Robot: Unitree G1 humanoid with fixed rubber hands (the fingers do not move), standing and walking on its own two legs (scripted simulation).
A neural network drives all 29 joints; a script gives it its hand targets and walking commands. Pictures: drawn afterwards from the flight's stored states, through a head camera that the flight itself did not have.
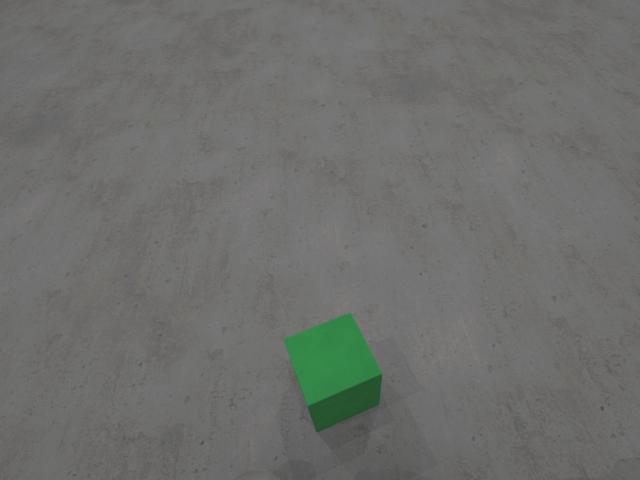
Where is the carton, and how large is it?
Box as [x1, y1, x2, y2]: [284, 313, 381, 431]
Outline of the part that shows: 350,313 284,339 316,431 378,404 379,401 381,372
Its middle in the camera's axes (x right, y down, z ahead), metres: +0.04 +0.39 +1.15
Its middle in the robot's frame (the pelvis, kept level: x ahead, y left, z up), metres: +0.51 +0.04 -0.66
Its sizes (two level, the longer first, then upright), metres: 0.210 0.200 0.250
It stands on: the floor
